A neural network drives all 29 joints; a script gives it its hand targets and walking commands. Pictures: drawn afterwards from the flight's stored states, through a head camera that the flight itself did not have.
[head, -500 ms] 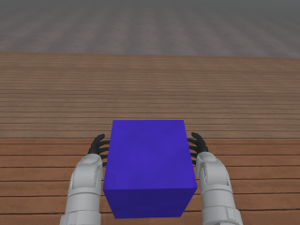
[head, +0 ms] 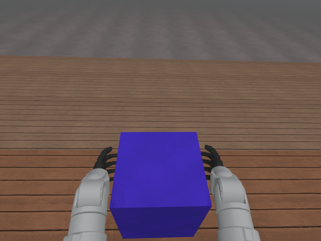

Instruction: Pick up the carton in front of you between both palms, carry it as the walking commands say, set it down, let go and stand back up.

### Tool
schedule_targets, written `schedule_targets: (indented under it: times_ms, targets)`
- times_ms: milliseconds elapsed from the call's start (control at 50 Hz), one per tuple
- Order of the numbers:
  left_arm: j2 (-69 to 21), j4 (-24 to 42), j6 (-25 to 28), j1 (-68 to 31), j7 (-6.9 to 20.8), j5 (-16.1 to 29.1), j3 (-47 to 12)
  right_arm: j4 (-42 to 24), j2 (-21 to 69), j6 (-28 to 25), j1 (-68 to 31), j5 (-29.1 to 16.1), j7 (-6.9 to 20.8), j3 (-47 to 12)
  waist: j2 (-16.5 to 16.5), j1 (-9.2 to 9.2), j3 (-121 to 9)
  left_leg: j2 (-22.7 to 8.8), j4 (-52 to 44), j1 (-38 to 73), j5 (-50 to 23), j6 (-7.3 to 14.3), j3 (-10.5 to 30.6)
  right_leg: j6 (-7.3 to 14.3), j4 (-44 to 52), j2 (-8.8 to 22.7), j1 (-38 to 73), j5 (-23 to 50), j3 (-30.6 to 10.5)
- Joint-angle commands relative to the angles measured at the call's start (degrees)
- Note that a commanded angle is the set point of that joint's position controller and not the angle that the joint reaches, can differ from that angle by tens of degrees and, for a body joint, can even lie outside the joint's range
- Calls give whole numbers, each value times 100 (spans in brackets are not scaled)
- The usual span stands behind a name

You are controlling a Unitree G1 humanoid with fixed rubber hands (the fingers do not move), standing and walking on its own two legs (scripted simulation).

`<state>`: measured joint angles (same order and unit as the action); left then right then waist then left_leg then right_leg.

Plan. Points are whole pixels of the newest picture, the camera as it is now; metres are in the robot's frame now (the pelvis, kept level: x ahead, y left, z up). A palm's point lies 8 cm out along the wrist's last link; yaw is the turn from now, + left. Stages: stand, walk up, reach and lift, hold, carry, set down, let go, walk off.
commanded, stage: hold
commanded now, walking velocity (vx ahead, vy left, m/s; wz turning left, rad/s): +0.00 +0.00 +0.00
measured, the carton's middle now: (158, 186) +0.29 +0.00 -0.03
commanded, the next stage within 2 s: carry in 0.38 s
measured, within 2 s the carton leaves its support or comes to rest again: neither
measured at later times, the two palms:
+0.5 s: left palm (101, 171) +0.29 +0.15 +0.05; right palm (216, 169) +0.29 -0.15 +0.05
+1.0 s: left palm (124, 116) +0.47 +0.11 +0.08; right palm (218, 121) +0.45 -0.19 +0.08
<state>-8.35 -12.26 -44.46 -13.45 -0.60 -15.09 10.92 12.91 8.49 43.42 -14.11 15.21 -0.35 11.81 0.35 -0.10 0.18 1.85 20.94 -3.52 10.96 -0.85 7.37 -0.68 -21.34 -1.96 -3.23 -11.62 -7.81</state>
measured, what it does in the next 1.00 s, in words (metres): walks ahead: right foot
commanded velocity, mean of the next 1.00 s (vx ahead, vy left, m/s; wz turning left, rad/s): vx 0.33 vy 0.00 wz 0.00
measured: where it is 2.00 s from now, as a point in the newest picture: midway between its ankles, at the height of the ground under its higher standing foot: (159, 175)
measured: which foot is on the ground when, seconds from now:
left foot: down 0.00-1.00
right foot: down 0.00-0.78, up 0.80-0.98, down 1.00-1.00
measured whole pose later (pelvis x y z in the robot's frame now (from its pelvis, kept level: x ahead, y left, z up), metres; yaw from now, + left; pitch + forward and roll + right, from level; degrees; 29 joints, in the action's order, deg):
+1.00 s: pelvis +0.20 -0.03 -0.01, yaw -2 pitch +5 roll -1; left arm -7.5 21.6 -70.1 -8.0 -5.4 -4.9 6.4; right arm -21.9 7.6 70.3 -8.6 6.0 -6.2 5.1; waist -2.6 1.3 -6.2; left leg -4.7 23.4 -5.8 22.2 -1.9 -7.4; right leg 1.1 -29.2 1.0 -24.4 -16.1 10.6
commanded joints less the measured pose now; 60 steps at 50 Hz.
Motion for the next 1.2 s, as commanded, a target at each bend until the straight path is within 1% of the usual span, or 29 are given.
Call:
schedule_targets:
  times_ms: [0, 340, 360, 400, 420, 480, 520, 560, 580, 600, 620, 640, 680, 720, 740, 760, 780, 800, 820, 860, 940, 980, 1000, 1020, 1040, 1060, 1100, 1140, 1180]
  targets:
    - [-5340, 487, 303, -3047, 1409, 1642, -3240, -304, 5375, -196, -2830, -1596, 1407, -3217, -13, 0, -1412, 389, -212, 391, -1062, -23, -378, -30, 274, -359, 156, 1104, 369]
    - [-5408, 293, 322, -3283, 1429, 1617, -3182, -129, 5400, -224, -3081, -1561, 1440, -3160, -30, 10, -1365, 367, -195, 303, -731, -18, -395, -5, 251, -351, 21, 725, 408]
    - [-5364, 320, 307, -3385, 1415, 1619, -3151, -152, 5312, -215, -3170, -1527, 1433, -3147, -170, -10, -1324, -630, 216, -366, 59, 87, -202, 107, -159, 616, -675, -121, 150]
    - [-5373, 547, 287, -3442, 1374, 1758, -3311, -401, 5347, -181, -3178, -1658, 1384, -3305, -148, 12, -1257, -601, -200, -892, 2528, 238, 175, 139, -22, 440, -1118, -2304, 19]
    - [-5396, 710, 258, -3514, 1350, 1844, -3433, -586, 5349, -149, -3252, -1746, 1348, -3430, -196, 24, -1186, -650, -264, -1040, 3104, 278, 246, 134, -113, 393, -1329, -2753, 90]
    - [-5329, 1258, 49, -3495, 1261, 2146, -3908, -1075, 5268, 63, -3152, -1996, 1218, -3834, -647, 30, -1662, -1005, -406, -744, 2437, 439, 484, 63, -999, 177, -1402, -1313, 764]
    - [-5245, 1664, -217, -3486, 1207, 2415, -4201, -1473, 5156, 339, -3039, -2174, 1118, -4093, -832, 23, -1874, -1161, -420, -712, 2531, 585, 534, 90, -836, 77, -1369, -1209, 1067]
    - [-5104, 1974, -555, -3548, 1156, 2633, -4343, -1884, 4972, 683, -3138, -2359, 1034, -4294, -520, 16, -1732, -987, -19, -1364, 2636, 463, 98, 199, -294, 339, -912, -1571, 772]
    - [-5022, 2024, -746, -3452, 1120, 2720, -4404, -2042, 4871, 881, -3130, -2447, 1001, -4372, 174, -23, -1631, -661, 781, -1928, 2316, 243, -451, 383, 199, 884, -560, -2081, -30]
    - [-4882, 2071, -929, -3299, 1080, 2761, -4385, -2148, 4795, 1084, -3171, -2545, 981, -4410, 1199, -93, -1571, -306, 1996, -2680, 1796, 19, -1103, 705, 837, 1584, -41, -2458, -1148]
    - [-4745, 2098, -1101, -3080, 1029, 2750, -4347, -2259, 4823, 1273, -3212, -2715, 973, -4530, 1580, -110, -1241, -255, 2074, -3465, 1839, -34, -1295, 1009, 968, 1999, 349, -1763, -1814]
    - [-4654, 2309, -1249, -3033, 973, 2756, -4335, -2377, 4868, 1420, -3319, -2907, 983, -4650, 1362, -152, -1179, -349, 1873, -3584, 1981, 25, -1209, 1185, 886, 2055, 442, -928, -1828]
    - [-4672, 2778, -1537, -3015, 884, 2881, -4435, -2522, 4994, 1662, -3072, -3210, 986, -4784, 835, -120, -1600, -228, 1060, -2824, 1380, 76, -1441, 1031, 460, 1791, 452, 36, -877]
    - [-4751, 3183, -1776, -2875, 857, 3018, -4553, -2700, 5073, 1868, -2691, -3319, 970, -4774, 648, -47, -2089, -78, 91, -1008, 443, 82, -1761, 666, -129, 1294, -297, -28, 250]
    - [-4788, 3280, -1887, -2701, 859, 3056, -4581, -2803, 5100, 1977, -2519, -3330, 960, -4737, 427, 5, -2309, -351, -84, 304, 288, 139, -1483, 485, -629, 1078, -1192, -527, 656]
    - [-4861, 3445, -2021, -2692, 901, 3120, -4644, -2885, 5023, 2056, -2326, -3231, 925, -4659, -598, 117, -2347, -1313, -599, 1205, 1166, 530, 13, 227, -1884, 698, -2282, -759, 1274]
    - [-4883, 3556, -2159, -2800, 957, 3228, -4713, -2904, 4954, 2122, -2163, -3075, 879, -4596, -1627, 155, -2023, -2316, -609, 1827, 403, 1136, 1498, 69, -2602, 364, -3757, -1438, 1547]
    - [-4924, 3529, -2242, -2789, 1025, 3304, -4739, -3066, 4892, 2204, -2088, -2982, 825, -4570, -1530, 204, -1726, -2635, -513, 1919, -488, 1539, 1794, 179, -2743, 454, -4378, -2263, 1326]
    - [-4976, 3487, -2282, -2693, 1070, 3348, -4697, -3267, 4985, 2287, -2098, -2967, 793, -4582, -1075, 223, -1628, -2616, -471, 2010, -1230, 1575, 1606, 207, -2873, 520, -4572, -2377, 1227]
    - [-5010, 3649, -2346, -2438, 1100, 3414, -4660, -3655, 5213, 2374, -2110, -3067, 798, -4620, -621, 224, -1821, -2405, -549, 1949, -1145, 1229, 841, 206, -2188, 598, -4288, -1881, 1239]
    - [-4981, 3934, -2448, -2453, 979, 3398, -4594, -4099, 4977, 2559, -2452, -3326, 847, -4740, -904, 110, -1915, -1639, -363, 589, -735, 613, -811, 160, -702, 209, -2126, -332, 1930]
    - [-4880, 3946, -2524, -2314, 903, 3308, -4486, -4105, 4809, 2660, -2317, -3382, 873, -4748, -533, 13, -2213, -1272, 667, -779, -558, 317, -1522, 212, -299, 97, 161, 202, 2196]
    - [-4768, 3873, -2577, -2159, 872, 3231, -4407, -4089, 4656, 2723, -2354, -3399, 889, -4732, -31, -98, -2446, -1066, 1694, -1669, -169, 146, -1852, 356, -217, 707, 1239, -437, 1405]
    - [-4626, 3715, -2597, -2097, 835, 3102, -4303, -4183, 4535, 2819, -2607, -3478, 922, -4723, 1559, -204, -2358, -383, 3368, -2946, 1032, -168, -1943, 932, 796, 2273, 1608, -1077, -1525]
    - [-4615, 3682, -2624, -2248, 810, 3015, -4249, -4113, 4552, 2893, -2760, -3553, 953, -4773, 1562, -184, -2072, -328, 4234, -3961, 1956, -29, -1293, 1540, 870, 2746, 1862, -361, -2338]
    - [-4693, 3697, -2665, -2331, 793, 3042, -4264, -3972, 4591, 2920, -2732, -3572, 982, -4735, 1002, -127, -1975, -655, 4722, -4278, 1914, 120, -963, 1594, 676, 2731, 1793, 384, -2016]
    - [-4877, 3762, -2688, -2492, 792, 3119, -4346, -3678, 4780, 2902, -2598, -3542, 1013, -4655, 103, -105, -2030, -941, 4566, -4268, 1342, 197, -882, 1306, 589, 2458, 1596, 1326, -1068]
    - [-5098, 3796, -2656, -2620, 853, 3218, -4454, -3527, 5030, 2820, -2469, -3415, 1004, -4638, 242, -128, -1989, -866, 3738, -3911, 856, 140, -1070, 949, 737, 2097, 1395, 1847, -171]
    - [-5208, 3860, -2612, -2606, 945, 3346, -4565, -3502, 5229, 2713, -2300, -3278, 958, -4646, 468, -116, -1923, -707, 3254, -3845, 560, 88, -1304, 860, 755, 1882, 1450, 2280, 304]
